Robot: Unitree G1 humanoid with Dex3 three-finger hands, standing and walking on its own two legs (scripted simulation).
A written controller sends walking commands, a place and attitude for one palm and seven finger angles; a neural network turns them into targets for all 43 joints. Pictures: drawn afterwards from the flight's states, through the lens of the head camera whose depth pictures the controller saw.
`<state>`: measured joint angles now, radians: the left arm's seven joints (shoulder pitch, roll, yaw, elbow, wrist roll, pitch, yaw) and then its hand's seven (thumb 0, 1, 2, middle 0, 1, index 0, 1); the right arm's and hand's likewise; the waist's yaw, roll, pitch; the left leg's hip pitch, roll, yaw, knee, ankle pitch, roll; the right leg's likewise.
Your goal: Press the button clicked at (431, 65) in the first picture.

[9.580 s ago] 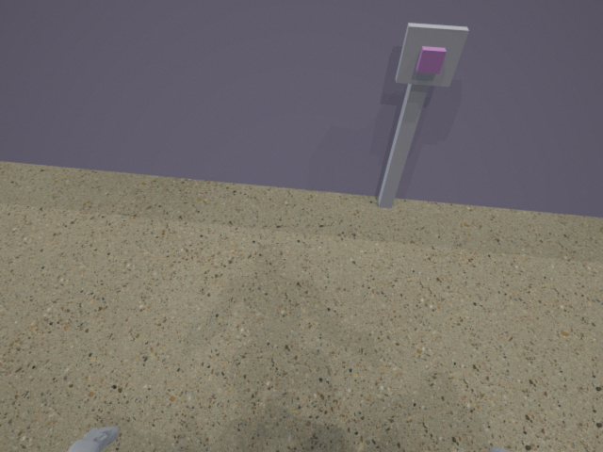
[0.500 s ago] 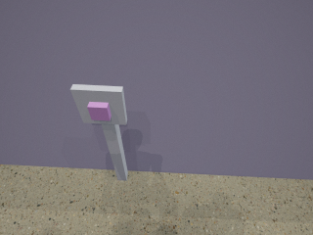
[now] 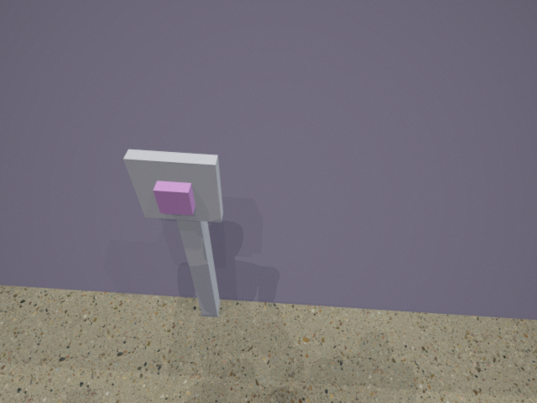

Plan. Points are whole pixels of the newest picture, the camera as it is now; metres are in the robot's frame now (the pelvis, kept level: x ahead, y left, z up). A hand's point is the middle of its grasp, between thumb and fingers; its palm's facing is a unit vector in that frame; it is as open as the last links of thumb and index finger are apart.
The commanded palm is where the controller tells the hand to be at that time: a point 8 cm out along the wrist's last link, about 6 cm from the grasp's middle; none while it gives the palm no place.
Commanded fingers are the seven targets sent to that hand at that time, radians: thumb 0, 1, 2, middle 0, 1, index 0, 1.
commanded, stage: come to a stop and stand still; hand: left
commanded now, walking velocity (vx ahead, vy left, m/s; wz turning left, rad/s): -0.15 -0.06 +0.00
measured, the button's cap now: (175, 197) +0.51 +0.23 -0.04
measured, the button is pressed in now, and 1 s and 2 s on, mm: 0 0 0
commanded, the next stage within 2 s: look again from close up in 1.08 s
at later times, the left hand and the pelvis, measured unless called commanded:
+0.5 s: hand out of the picture +0.01 +0.17 -0.16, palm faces -0.01 -0.97 -0.26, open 7.4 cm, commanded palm none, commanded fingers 0.00 0.90 0.90 -0.20 -0.30 -0.20 -0.30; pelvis -0.03 -0.02 +0.00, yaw -1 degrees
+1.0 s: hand out of the picture -0.03 +0.12 -0.16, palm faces +0.01 -0.98 -0.20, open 7.3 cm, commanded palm none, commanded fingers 0.00 0.90 0.90 -0.20 -0.30 -0.20 -0.30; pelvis -0.03 -0.05 +0.01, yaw +0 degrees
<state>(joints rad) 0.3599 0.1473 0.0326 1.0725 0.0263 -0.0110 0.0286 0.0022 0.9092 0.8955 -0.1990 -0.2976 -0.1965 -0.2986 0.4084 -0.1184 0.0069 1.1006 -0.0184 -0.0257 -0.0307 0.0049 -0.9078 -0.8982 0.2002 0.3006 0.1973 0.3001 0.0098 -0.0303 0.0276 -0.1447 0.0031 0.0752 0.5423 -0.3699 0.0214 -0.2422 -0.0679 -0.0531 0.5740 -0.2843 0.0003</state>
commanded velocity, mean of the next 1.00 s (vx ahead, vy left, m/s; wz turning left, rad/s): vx -0.02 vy -0.01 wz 0.00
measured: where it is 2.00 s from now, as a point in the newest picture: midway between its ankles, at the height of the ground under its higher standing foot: outside the picture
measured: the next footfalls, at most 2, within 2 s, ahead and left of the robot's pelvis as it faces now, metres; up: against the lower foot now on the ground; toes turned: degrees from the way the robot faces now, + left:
none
